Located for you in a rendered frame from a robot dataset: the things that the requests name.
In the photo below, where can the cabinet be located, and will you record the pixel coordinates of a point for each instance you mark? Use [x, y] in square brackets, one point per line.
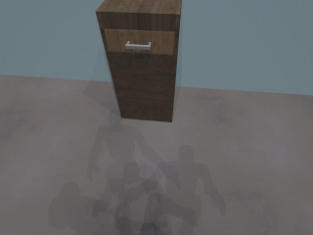
[144, 83]

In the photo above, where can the drawer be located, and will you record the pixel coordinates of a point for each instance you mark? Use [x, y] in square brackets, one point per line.
[162, 42]

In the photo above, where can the handle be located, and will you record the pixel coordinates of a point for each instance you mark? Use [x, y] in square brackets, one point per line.
[138, 46]

